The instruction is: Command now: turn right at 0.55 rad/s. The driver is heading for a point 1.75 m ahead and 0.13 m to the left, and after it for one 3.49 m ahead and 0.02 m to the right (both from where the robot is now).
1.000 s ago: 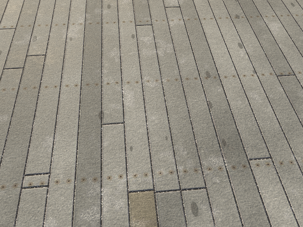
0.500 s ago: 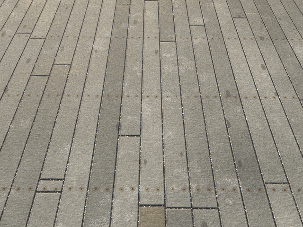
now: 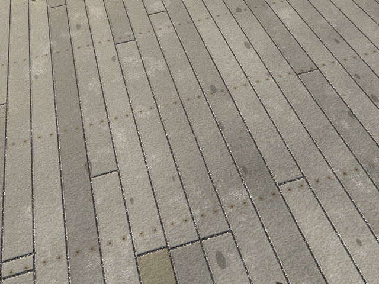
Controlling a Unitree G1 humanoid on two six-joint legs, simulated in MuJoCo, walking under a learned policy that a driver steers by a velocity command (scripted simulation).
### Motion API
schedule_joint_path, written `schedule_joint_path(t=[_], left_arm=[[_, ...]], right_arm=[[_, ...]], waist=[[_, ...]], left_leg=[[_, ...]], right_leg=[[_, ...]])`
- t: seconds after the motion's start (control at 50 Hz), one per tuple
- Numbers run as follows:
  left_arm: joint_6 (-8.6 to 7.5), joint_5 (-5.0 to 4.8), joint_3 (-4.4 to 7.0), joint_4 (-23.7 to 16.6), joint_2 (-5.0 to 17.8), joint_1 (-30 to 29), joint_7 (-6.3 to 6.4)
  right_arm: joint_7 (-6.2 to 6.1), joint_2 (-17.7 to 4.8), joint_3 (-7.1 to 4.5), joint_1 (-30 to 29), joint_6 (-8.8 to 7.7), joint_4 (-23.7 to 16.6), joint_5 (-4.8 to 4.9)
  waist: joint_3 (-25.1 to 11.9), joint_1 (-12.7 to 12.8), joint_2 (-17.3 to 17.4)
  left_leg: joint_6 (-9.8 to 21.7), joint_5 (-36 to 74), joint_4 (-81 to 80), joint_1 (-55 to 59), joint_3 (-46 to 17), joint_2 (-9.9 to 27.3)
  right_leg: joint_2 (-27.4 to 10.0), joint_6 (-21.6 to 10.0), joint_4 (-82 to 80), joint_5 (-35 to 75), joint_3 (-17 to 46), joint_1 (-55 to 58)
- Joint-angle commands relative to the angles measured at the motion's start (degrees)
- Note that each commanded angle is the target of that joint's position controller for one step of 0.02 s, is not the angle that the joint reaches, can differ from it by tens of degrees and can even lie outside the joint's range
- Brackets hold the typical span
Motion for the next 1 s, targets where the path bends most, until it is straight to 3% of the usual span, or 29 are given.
schedule_joint_path(t=[0.02,0.1,0.18,0.24,0.26,0.28,0.3,0.32,0.36,0.42,0.48,0.52,0.56,0.58,0.6,0.62,0.64,0.66,0.68,0.7,0.72,0.74,0.76,0.8,0.86,0.92,0.96,0.98,1.0], left_arm=[[0.03,0.03,3.18,-4.1,10.6,-0.5,0.81],[0.71,0.25,3.51,-4.9,10.9,-1.7,0.52],[1.33,0.02,3.41,-5.6,10.4,-3.2,0.14],[1.81,-0.71,2.55,-5.4,8.5,-3.7,0.37],[1.61,0.06,1.8,-5.0,6.3,-1.1,0.31],[1.15,0.35,1.55,-5.2,5.4,2.0,0.26],[0.63,0.9,2.8,-5.5,9.4,0.1,0.48],[0.62,0.4,3.84,-4.5,12.1,0.0,0.58],[1.5,0.43,3.65,-2.5,9.7,0.6,0.81],[1.65,0.24,2.04,-2.5,5.1,-0.5,0.44],[1.09,0.17,0.83,-3.0,2.9,-3.3,0.09],[0.96,-0.25,1.26,-1.6,4.0,-1.4,0.08],[0.85,0.6,1.35,-0.3,5.2,0.4,0.21],[0.93,1.07,1.73,-0.8,8.0,0.9,0.7],[1.09,1.44,2.21,0.2,10.1,0.4,0.7],[0.93,1.66,1.55,0.1,6.4,0.0,0.14],[0.73,1.97,1.2,0.3,5.2,0.7,-0.09],[0.57,2.04,1.53,0.6,6.3,1.5,0.11],[0.24,1.63,2.01,0.9,7.9,2.9,0.33],[-0.21,1.26,2.41,1.4,9.4,5.3,0.63],[-0.81,0.95,2.8,1.7,10.6,7.0,0.94],[-1.75,1.11,2.75,2.1,10.3,8.6,1.21],[-2.67,0.83,2.49,2.3,9.2,8.3,1.39],[-3.66,-0.15,2.23,1.9,7.7,5.9,1.4],[-4.13,0.18,2.91,1.2,9.3,2.2,0.7],[-4.07,-0.91,3.54,1.5,10.5,2.5,-0.43],[-3.96,-0.91,3.33,1.8,9.9,2.7,-0.87],[-4.09,-0.02,2.49,1.8,7.7,3.5,-1.0],[-4.49,1.7,1.11,-0.3,3.8,2.0,-0.94]], right_arm=[[0.19,-4.0,-0.99,-1.3,-1.04,-3.5,0.1],[0.94,-4.5,-1.08,-1.5,-2.03,-3.6,0.31],[2.04,-5.2,-1.18,0.6,-3.24,-3.0,0.62],[2.82,-4.9,-1.16,3.9,-3.85,-1.9,-0.02],[2.64,-7.6,-1.42,3.7,-3.75,-2.7,-1.06],[2.33,-11.3,-1.74,1.1,-3.21,-3.6,-2.08],[2.47,-9.5,-1.44,1.9,-3.36,-3.4,-2.79],[2.39,-8.0,-0.91,0.7,-3.51,-3.7,-1.95],[2.11,-5.6,0.05,-1.4,-3.44,-3.5,-0.21],[2.13,-4.3,0.97,-0.3,-3.01,-2.2,-0.37],[2.14,-6.1,0.66,1.9,-2.02,-1.3,-0.53],[2.25,-6.9,0.74,2.7,-1.55,-0.6,-0.11],[2.54,-5.8,1.35,4.5,-2.11,0.5,0.45],[2.93,-5.1,1.81,5.5,-3.07,0.7,-0.56],[3.47,-3.7,2.14,7.4,-3.91,1.0,-1.14],[3.64,-4.1,2.41,4.8,-3.96,1.6,-1.24],[3.58,-4.6,2.31,2.3,-3.67,1.5,-0.63],[3.18,-3.8,2.42,0.8,-3.21,1.2,0.09],[2.83,-3.5,2.39,0.4,-2.78,0.6,0.69],[2.68,-4.0,2.09,-0.5,-2.72,-0.3,1.33],[2.72,-4.8,1.73,-2.9,-3.04,-1.8,1.8],[2.86,-5.2,1.36,-4.3,-3.37,-3.0,2.13],[3.06,-4.9,1.07,-2.7,-3.58,-2.8,2.42],[3.95,-4.0,1.26,-1.2,-4.02,-2.4,2.13],[5.41,-2.4,2.04,-0.7,-4.03,-2.3,1.24],[6.01,-3.7,1.79,2.3,-3.42,-2.1,1.3],[5.59,-5.4,0.67,8.7,-2.91,-0.5,1.27],[5.07,-8.1,-1.0,15.6,-2.75,1.1,1.84],[4.06,-14.1,-2.84,23.3,-2.68,1.9,2.11]], waist=[[-7.1,0.2,-7.8],[-6.1,0.5,-9.2],[-8.2,0.3,-9.9],[-8.8,-2.0,-8.1],[-9.6,-0.5,-1.2],[-7.0,2.8,11.0],[-6.5,0.4,12.3],[-5.3,0.2,8.2],[-4.1,0.5,6.2],[-4.3,-0.3,7.2],[-6.0,-2.8,9.5],[-6.6,-2.2,9.1],[-6.4,-1.3,6.8],[-8.3,-2.0,2.4],[-8.7,-4.6,-5.2],[-8.3,-2.0,-4.7],[-7.0,-0.5,-3.8],[-5.5,0.2,-5.4],[-3.1,1.1,-9.3],[0.0,2.2,-12.5],[4.0,3.4,-14.3],[6.3,4.0,-13.9],[6.5,3.0,-12.2],[5.2,1.8,-8.7],[1.6,1.0,-7.6],[0.1,-0.1,-7.1],[-1.4,-3.6,-4.2],[-4.7,-6.8,-0.9],[-7.0,-9.8,12.4]], left_leg=[[-0.7,1.3,-6.0,-3.0,-1.1,-0.1],[-0.2,0.6,-12.2,1.5,-1.4,-1.0],[1.2,0.9,-19.5,6.7,-0.6,-1.2],[3.8,14.4,-35.2,17.2,0.4,0.5],[6.8,19.0,-37.7,21.9,-7.6,8.8],[14.3,30.3,-38.3,22.9,-17.8,17.5],[21.8,28.1,-39.4,17.9,-24.3,23.2],[21.7,24.1,-39.4,16.9,-21.5,21.1],[17.4,19.7,-38.0,17.8,-14.0,15.2],[16.7,25.1,-36.8,19.5,-8.5,11.7],[16.7,29.1,-34.9,21.1,-7.3,11.1],[16.5,30.4,-33.5,21.4,-8.1,11.3],[13.1,29.1,-33.1,18.0,-7.4,10.1],[9.9,25.4,-31.8,14.8,-5.6,8.8],[7.1,17.2,-32.7,13.9,-1.2,4.4],[5.3,12.7,-32.0,15.5,0.3,3.1],[5.0,8.3,-29.6,13.7,1.4,1.5],[5.2,2.6,-26.5,11.1,2.9,-0.3],[5.2,-2.9,-21.6,6.4,4.8,-2.2],[5.5,-5.6,-15.8,0.4,6.3,-2.5],[6.2,-7.4,-9.0,-4.8,5.6,-0.1],[7.0,-10.4,-1.7,-10.7,2.6,2.2],[7.6,-10.2,2.2,-15.4,0.4,3.8],[7.9,-6.0,-1.2,-17.1,0.4,5.9],[7.0,1.9,-8.7,-4.3,5.4,6.3],[6.7,6.3,-15.8,6.5,9.3,3.7],[8.3,6.6,-19.0,16.6,12.6,0.2],[10.1,5.6,-20.5,25.2,11.5,-1.4],[15.1,0.2,-28.7,33.2,-6.8,8.3]], right_leg=[[-13.5,-8.6,-6.6,6.5,17.6,9.4],[-12.5,-8.8,-6.3,2.5,21.2,5.8],[-12.6,-8.2,-3.4,10.1,24.0,7.4],[-9.3,-4.3,0.8,9.4,22.1,4.3],[-5.5,-1.0,6.9,-1.9,17.5,0.2],[3.9,2.6,15.7,-20.8,7.7,-8.1],[2.4,5.5,27.1,-27.7,5.2,-10.0],[1.1,6.7,34.0,-24.8,5.9,-10.6],[0.6,8.7,37.6,-19.4,6.0,-12.0],[-1.2,10.2,29.5,-16.2,2.5,-9.1],[-3.6,10.2,15.1,-16.5,-2.6,-2.9],[-3.2,9.4,4.8,-9.6,-4.0,1.7],[-4.1,7.1,-7.3,4.3,-2.4,10.2],[-8.5,5.4,-4.8,15.1,1.9,15.8],[-9.5,2.5,0.2,14.5,2.0,14.5],[-8.5,1.3,-0.1,6.5,1.1,11.5],[-7.7,1.5,-1.7,-2.3,0.8,10.9],[-7.7,1.2,-3.4,-12.0,1.5,9.8],[-10.1,-0.6,-6.4,-22.2,5.2,9.1],[-15.6,-3.7,-10.8,-30.7,11.7,8.9],[-21.0,-6.9,-14.5,-33.9,18.0,7.2],[-24.5,-9.1,-16.6,-32.7,22.1,8.0],[-25.6,-9.5,-17.0,-31.0,22.2,11.0],[-24.0,-7.4,-17.1,-21.6,15.1,16.1],[-19.4,-4.9,-16.9,-8.5,2.4,10.4],[-18.4,-3.9,-14.1,-9.2,-3.3,5.8],[-17.7,-2.5,-6.0,-6.3,-6.6,1.1],[-15.4,-0.5,6.1,0.7,-10.3,-1.8],[-10.2,4.5,29.4,-5.4,-15.3,-12.2]])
